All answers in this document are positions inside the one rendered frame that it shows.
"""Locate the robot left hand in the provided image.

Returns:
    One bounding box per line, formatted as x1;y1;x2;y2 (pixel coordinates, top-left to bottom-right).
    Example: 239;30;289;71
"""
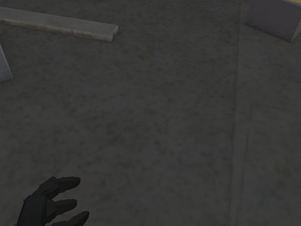
14;176;89;226

